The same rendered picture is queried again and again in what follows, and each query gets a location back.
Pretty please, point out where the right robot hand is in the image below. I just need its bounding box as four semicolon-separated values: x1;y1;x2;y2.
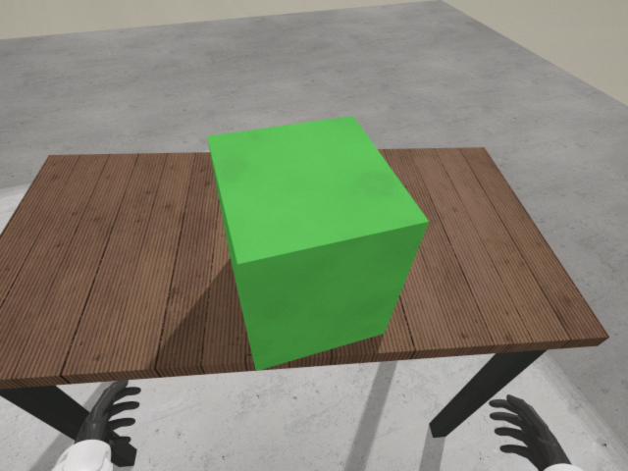
489;394;572;471

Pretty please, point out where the left robot hand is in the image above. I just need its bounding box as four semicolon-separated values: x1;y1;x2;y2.
74;378;141;447

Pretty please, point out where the table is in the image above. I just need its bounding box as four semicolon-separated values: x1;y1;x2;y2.
0;147;610;467

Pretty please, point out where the robot left forearm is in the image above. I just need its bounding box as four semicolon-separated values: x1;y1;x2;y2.
52;440;113;471

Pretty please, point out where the carton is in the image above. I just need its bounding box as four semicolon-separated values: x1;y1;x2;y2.
207;116;429;371

